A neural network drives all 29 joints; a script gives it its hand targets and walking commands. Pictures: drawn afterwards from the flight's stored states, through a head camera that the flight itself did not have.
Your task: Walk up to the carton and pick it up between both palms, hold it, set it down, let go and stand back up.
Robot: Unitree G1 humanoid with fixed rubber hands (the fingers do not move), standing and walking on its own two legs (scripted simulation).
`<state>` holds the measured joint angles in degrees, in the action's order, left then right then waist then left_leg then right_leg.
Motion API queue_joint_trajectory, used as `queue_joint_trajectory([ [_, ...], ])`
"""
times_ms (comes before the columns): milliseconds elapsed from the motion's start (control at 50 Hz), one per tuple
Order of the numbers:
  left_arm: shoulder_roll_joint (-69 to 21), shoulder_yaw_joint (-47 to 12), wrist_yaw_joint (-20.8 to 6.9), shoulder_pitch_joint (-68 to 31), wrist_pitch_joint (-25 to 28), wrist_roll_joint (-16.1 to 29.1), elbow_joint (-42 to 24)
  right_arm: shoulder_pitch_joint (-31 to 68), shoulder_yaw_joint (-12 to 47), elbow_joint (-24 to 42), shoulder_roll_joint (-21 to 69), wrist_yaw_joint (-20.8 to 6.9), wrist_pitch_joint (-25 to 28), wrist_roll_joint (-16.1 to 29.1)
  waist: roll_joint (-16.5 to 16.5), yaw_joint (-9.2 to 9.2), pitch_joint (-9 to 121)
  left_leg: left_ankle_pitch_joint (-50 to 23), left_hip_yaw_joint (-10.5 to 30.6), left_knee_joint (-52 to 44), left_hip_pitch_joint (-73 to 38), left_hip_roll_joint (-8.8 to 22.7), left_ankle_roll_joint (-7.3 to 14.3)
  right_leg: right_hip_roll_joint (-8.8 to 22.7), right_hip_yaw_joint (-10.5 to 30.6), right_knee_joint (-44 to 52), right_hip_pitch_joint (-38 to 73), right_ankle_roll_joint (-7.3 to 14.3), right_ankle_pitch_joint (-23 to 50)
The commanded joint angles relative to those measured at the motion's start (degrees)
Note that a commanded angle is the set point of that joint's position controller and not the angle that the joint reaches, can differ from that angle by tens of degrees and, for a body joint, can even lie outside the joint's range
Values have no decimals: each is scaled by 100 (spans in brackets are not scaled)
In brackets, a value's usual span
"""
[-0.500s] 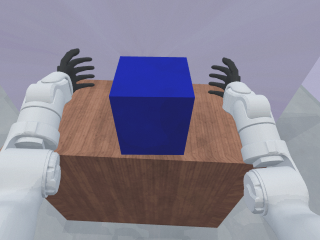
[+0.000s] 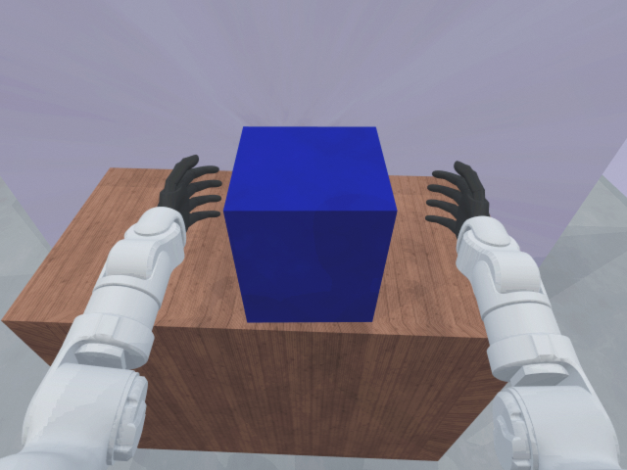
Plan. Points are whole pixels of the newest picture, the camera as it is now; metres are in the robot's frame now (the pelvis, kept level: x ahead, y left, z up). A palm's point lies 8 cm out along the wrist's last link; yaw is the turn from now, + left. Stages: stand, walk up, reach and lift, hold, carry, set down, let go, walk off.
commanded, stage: set down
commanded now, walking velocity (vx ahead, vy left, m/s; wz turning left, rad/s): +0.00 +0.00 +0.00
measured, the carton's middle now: (309, 227) +0.48 +0.00 +0.05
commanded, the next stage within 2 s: let go in 0.64 s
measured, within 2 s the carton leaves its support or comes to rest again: neither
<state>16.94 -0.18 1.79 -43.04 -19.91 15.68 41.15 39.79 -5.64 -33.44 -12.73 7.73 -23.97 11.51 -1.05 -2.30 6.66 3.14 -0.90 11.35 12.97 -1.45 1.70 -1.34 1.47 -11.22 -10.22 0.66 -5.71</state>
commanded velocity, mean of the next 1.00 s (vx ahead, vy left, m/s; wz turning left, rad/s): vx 0.00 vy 0.00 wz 0.00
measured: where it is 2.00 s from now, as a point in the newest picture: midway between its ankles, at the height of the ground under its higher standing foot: outside the picture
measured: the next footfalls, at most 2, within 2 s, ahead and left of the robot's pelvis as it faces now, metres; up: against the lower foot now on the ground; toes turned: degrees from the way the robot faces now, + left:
none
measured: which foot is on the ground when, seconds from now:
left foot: down 0.00-1.00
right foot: down 0.00-1.00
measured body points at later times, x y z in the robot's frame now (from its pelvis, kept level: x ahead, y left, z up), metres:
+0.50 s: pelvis -0.01 -0.04 +0.00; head -0.02 -0.04 +0.45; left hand +0.29 +0.19 +0.09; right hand +0.28 -0.21 +0.09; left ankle +0.02 +0.10 -0.75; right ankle -0.01 -0.11 -0.75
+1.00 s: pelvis -0.03 +0.00 -0.01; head -0.02 +0.01 +0.44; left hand +0.26 +0.22 +0.01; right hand +0.27 -0.16 +0.02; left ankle +0.02 +0.10 -0.75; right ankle -0.01 -0.11 -0.75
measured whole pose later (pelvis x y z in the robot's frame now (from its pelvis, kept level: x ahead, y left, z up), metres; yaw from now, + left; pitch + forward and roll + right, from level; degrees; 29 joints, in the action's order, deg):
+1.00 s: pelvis -0.03 +0.00 -0.01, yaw +0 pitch +2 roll -1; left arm 13.4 0.0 -1.6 -4.4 4.2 9.9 21.9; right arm 3.2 1.9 -16.7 -3.7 9.7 -1.1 6.4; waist 0.4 1.3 1.4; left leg 7.5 -0.9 24.6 19.7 -1.0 2.1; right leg -1.8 0.8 -24.3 -16.8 1.3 -10.5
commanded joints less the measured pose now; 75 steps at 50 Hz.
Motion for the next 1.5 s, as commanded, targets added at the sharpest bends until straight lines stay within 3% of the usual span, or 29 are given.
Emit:
queue_joint_trajectory([
  [0, 888, 426, 61, -1595, 177, -178, -1858, 1733, 117, 2047, -689, -40, 199, 26, -133, 273, 3064, -3337, 458, 339, -2809, 288, -309, -25, 133, 133, 956, 52, 2546],
  [20, 904, 391, 60, -1278, 83, -222, -1899, 1417, 199, 2091, -543, -51, 95, 26, -13, 342, 2883, -3358, 415, 288, -2833, 267, -305, -18, 150, 186, 1093, 20, 2666],
  [80, 760, 378, 93, -583, -227, -240, -2416, 601, 298, 2590, -403, -69, -206, 91, -134, 322, 2469, -3893, 384, 300, -2960, 217, -312, -42, 189, 184, 1326, -20, 3263],
  [100, 736, 369, 91, -262, -292, -199, -2675, 362, 323, 2752, -380, -53, -292, 31, 58, 324, 2283, -3901, 344, 245, -2873, 166, -260, -16, 209, 85, 1461, -83, 3590],
  [160, 615, 450, 40, 306, -429, -252, -3323, -219, 238, 3497, -228, -6, -465, -49, 137, 281, 1812, -3791, 292, 106, -2559, 153, -154, 35, 232, -8, 1679, -146, 3966],
  [200, 642, 616, 0, 558, -496, -280, -3755, -538, 197, 4001, -156, 48, -565, -124, 298, 279, 1648, -3264, 281, -59, -2330, 87, -20, 127, 254, -131, 1755, -240, 4140],
  [260, 661, 696, -111, 1029, -582, -274, -4231, -1010, 223, 4621, -45, 149, -692, -149, 184, 217, 1288, -2606, 237, -120, -2177, 67, 87, 235, 256, -188, 1622, -271, 3773],
  [340, 783, 881, -281, 1441, -600, -219, -4665, -1637, 300, 5222, 173, 277, -793, -195, 493, 120, 917, -1331, 282, -281, -1859, 84, 275, 427, 198, -145, 1184, -307, 2824],
  [360, 756, 830, -327, 1590, -578, -164, -4795, -1813, 356, 5332, 170, 297, -776, -177, 414, 66, 826, -1072, 261, -264, -1793, 92, 276, 468, 224, -119, 1081, -286, 2578],
  [440, 943, 976, -491, 2065, -362, -174, -4871, -2250, 788, 5464, 635, 342, -648, -72, 591, 266, 542, 11, 232, -204, -1341, 130, 395, 642, 321, -73, 676, -343, 1319],
  [500, 897, 911, -564, 2297, -132, -242, -4753, -2383, 705, 5161, 680, 336, -478, -132, 198, 287, 335, 588, 151, -30, -1129, 184, 368, 570, 299, 42, 217, -204, -159],
  [560, 695, 862, -559, 2309, 227, -355, -4636, -2344, 528, 4812, 566, 322, -129, -321, -254, 304, 213, 903, 139, 175, -750, 255, 235, 438, 238, -2, -178, -10, -993],
  [620, 607, 862, -544, 2322, 633, -413, -4444, -2193, 522, 4714, 553, 332, 311, -452, -250, 344, 407, 1264, 102, 372, -588, 293, 189, 403, 226, 1, -426, 63, -1705],
  [680, 420, 682, -511, 2232, 1175, -371, -4063, -1963, 553, 4353, 528, 313, 922, -463, -283, 346, 633, 1459, 113, 506, -449, 342, 216, 383, 215, -189, -680, 118, -1973],
  [720, 450, 655, -470, 2185, 1583, -405, -3902, -1958, 637, 4019, 564, 305, 1319, -495, -40, 282, 709, 1599, 137, 661, -372, 336, 185, 365, 202, -319, -854, 153, -2130],
  [760, 528, 523, -416, 2184, 1965, -475, -3710, -2142, 596, 3592, 531, 324, 1703, -420, -212, 272, 737, 1733, 125, 742, -445, 314, 164, 324, 163, -353, -1089, 222, -2086],
  [780, 501, 552, -415, 2217, 2097, -479, -3513, -2164, 666, 3408, 637, 322, 1845, -457, 9, 282, 829, 1776, 165, 804, -387, 324, 179, 308, 150, -402, -1066, 177, -2157],
  [820, 451, 446, -411, 2304, 2342, -445, -3249, -2106, 719, 3218, 576, 298, 2133, -449, 83, 322, 944, 1768, 205, 827, -565, 355, 174, 260, 89, -453, -1234, 194, -2093],
  [860, 397, 353, -398, 2423, 2580, -539, -3194, -2372, 621, 2948, 520, 272, 2388, -442, -227, 291, 881, 1856, 286, 782, -640, 404, 141, 242, 87, -469, -1256, 253, -1942],
  [960, 76, 59, -292, 2823, 2764, -592, -2670, -2700, 521, 2400, 444, 165, 2715, -570, -272, 212, 508, 1883, 430, 731, -953, 458, 39, 144, -8, -461, -1481, 283, -1802],
  [1060, -127, -219, -109, 3546, 3025, -753, -2688, -3512, 514, 2410, 329, 81, 3092, -671, -384, 189, 535, 896, 553, 748, -1239, 511, -18, 58, -3, -588, -1157, 316, -896],
  [1080, -156, -256, -61, 3718, 3088, -774, -2680, -3720, 561, 2322, 367, 33, 3164, -614, -536, 207, 519, 647, 631, 756, -1270, 557, -64, 51, 42, -643, -1160, 340, -678],
  [1200, -52, -300, 90, 5787, 3221, -1292, -2266, -5299, 508, 1670, 65, -457, 3437, -747, -317, 325, 670, -2074, 560, 1073, -2120, 474, -299, -64, 114, -483, -786, 224, 471],
  [1240, -54, -366, 123, 5959, 3172, -1352, -2052, -5358, 413, 1448, -122, -619, 3426, -828, -169, 253, 595, -2412, 573, 1104, -2051, 486, -332, -58, 116, -490, -597, 175, 616],
  [1260, -61, -333, 147, 6022, 3172, -1369, -2037, -5428, 401, 1382, -155, -683, 3436, -825, -265, 282, 477, -2495, 601, 1158, -1977, 479, -361, -45, 167, -569, -568, 196, 575],
  [1280, -81, -436, 153, 5938, 3155, -1369, -1988, -5242, 412, 1346, -185, -734, 3442, -827, -129, 261, 295, -2495, 571, 1211, -1901, 479, -310, -42, 186, -599, -685, 173, 594],
  [1320, -97, -374, 186, 5794, 3135, -1413, -1867, -5094, 406, 1217, -315, -787, 3452, -834, -275, 267, 184, -2218, 522, 1337, -1660, 440, -330, 15, 177, -812, -606, 147, 556],
  [1400, -96, -286, 121, 5347, 3028, -1532, -1471, -4766, 423, 789, -378, -869, 3347, -1028, -125, 238, -193, -1116, 514, 1430, -1033, 375, -243, 85, 172, -1118, -689, 60, 108],
  [1480, -37, -117, 106, 5368, 2944, -1725, -1244, -4766, 369, 354, -462, -779, 3296, -1172, 15, 288, 28, -944, 503, 1632, -864, 299, -167, 96, 219, -1410, -593, 49, 252],
])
